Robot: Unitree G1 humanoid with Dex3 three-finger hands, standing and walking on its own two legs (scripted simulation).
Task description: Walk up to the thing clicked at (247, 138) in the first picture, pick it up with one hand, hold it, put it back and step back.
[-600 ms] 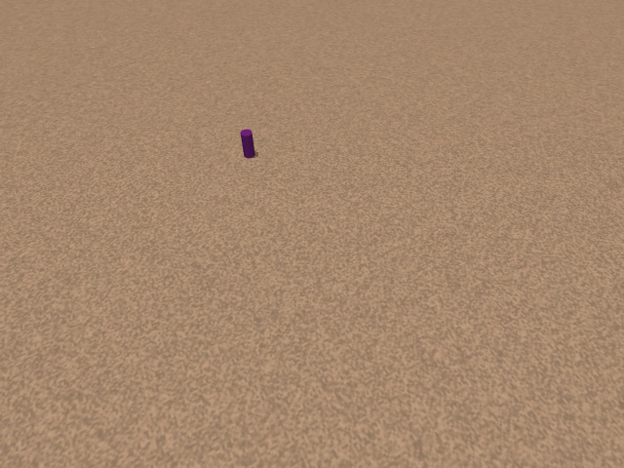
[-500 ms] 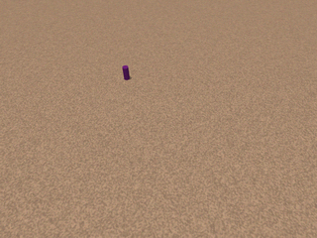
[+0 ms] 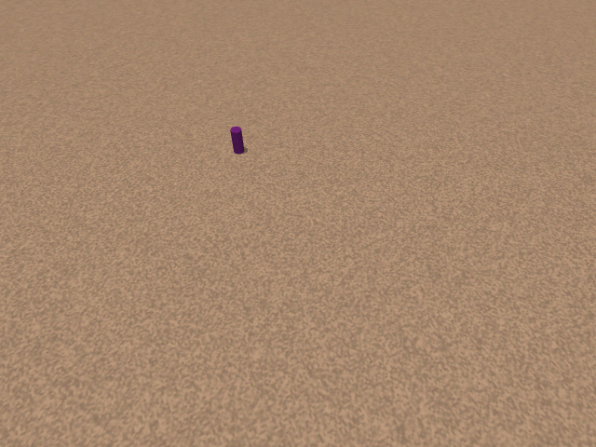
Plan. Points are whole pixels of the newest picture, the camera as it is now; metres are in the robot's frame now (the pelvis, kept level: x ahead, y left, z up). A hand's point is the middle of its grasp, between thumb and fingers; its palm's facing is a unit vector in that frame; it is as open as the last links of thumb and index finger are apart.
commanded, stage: stand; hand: left
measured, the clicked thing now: (237, 140) +1.65 +0.31 -0.72
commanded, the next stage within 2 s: walk up in 0.52 s
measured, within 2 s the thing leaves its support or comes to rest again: neither
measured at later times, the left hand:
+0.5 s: hand out of the picture +0.07 +0.25 -0.16, palm faces -0.02 -0.94 -0.34, open 7.4 cm
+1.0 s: hand out of the picture +0.12 +0.37 -0.18, palm faces +0.03 -0.93 -0.36, open 7.4 cm
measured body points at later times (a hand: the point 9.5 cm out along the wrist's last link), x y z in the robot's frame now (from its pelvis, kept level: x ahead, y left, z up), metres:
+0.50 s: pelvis +0.00 +0.00 +0.00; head +0.01 +0.00 +0.45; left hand +0.07 +0.30 -0.13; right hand +0.07 -0.30 -0.13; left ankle +0.00 +0.12 -0.75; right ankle -0.01 -0.12 -0.75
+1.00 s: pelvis +0.12 +0.07 -0.02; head +0.12 +0.10 +0.43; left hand +0.12 +0.42 -0.15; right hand +0.23 -0.26 -0.10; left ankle +0.16 +0.19 -0.75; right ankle +0.05 -0.08 -0.68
